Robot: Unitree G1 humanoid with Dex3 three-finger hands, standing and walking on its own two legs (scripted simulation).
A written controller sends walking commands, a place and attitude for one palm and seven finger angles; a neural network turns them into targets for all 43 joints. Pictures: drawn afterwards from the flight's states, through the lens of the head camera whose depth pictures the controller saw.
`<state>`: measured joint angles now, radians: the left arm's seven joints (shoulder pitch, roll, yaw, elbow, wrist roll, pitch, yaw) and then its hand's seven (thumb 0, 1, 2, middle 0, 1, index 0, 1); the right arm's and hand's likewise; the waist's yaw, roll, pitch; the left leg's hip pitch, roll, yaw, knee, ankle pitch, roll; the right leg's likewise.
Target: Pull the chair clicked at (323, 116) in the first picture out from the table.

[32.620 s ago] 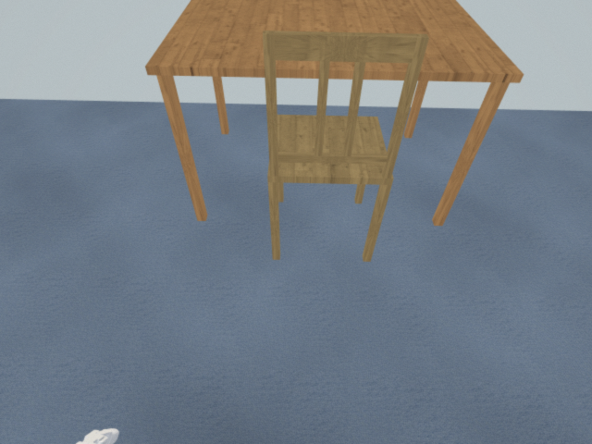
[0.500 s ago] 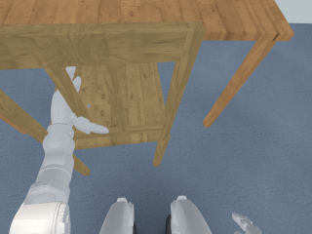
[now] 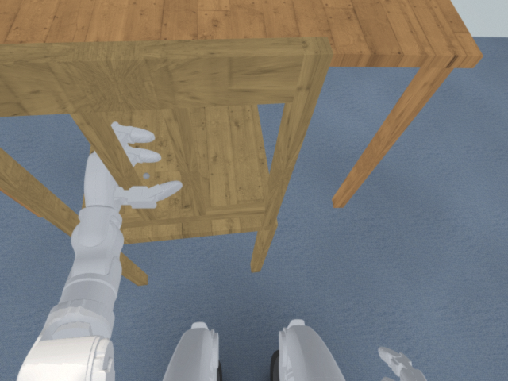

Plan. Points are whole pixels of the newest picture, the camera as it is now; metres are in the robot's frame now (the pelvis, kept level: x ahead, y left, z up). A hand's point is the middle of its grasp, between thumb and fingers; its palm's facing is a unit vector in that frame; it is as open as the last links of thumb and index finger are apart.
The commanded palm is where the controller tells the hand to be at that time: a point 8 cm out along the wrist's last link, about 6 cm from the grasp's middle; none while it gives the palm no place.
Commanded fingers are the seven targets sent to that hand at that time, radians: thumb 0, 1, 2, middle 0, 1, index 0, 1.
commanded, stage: hook a spindle and tug to test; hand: left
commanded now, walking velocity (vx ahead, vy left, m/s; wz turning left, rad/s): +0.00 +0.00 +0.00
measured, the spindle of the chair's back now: (126, 176) +0.41 +0.19 +0.04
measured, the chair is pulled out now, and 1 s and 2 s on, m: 0.04 0.06 0.06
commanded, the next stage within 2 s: open the thumb and straighten the fingers in 0.86 s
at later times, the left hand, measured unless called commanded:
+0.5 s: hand (147, 178) +0.42 +0.16 +0.02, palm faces +0.05 -1.00 -0.01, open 8.0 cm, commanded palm +0.39 +0.21 +0.02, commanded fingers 0.00 0.90 0.90 -0.50 -1.45 -0.50 -1.45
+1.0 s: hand (149, 194) +0.39 +0.16 +0.02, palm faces +0.03 -1.00 -0.01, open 7.5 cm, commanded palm +0.37 +0.21 +0.01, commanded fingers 0.00 0.54 0.73 -0.50 -1.45 -0.50 -1.45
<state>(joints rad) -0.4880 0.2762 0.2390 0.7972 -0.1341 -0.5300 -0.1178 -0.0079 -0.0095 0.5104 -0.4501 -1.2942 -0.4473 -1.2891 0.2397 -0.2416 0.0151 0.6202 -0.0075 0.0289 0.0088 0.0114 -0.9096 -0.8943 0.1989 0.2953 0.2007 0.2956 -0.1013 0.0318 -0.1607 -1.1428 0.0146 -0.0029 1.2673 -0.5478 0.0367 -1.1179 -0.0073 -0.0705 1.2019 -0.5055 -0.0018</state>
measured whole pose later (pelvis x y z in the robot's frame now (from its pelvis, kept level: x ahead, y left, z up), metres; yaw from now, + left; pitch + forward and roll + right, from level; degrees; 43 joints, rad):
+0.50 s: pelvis +0.00 +0.00 +0.00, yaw +0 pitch +24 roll -3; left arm -0.46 0.27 0.25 0.78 -0.15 -0.51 -0.11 0.01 0.14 0.89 -0.50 -1.45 -0.50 -1.45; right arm 0.25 -0.24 0.02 0.61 -0.01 0.03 0.02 0.01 -0.91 -0.89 0.20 0.30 0.20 0.30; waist -0.11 0.03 -0.17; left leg -1.14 0.02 0.01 1.27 -0.55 0.03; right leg -1.12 0.00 -0.06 1.21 -0.50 -0.01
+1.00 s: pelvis +0.01 +0.00 +0.00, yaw +0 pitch +24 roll -3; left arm -0.28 0.21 0.18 0.58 -0.16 -0.52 -0.09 0.00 0.22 0.90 -0.50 -1.45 -0.50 -1.45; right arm 0.21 -0.23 0.01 0.58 -0.01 0.02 0.02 0.01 -0.91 -0.89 0.20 0.30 0.20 0.30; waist -0.08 0.03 -0.18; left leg -1.10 0.01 0.01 1.26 -0.57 0.04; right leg -1.09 -0.01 -0.06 1.20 -0.53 0.00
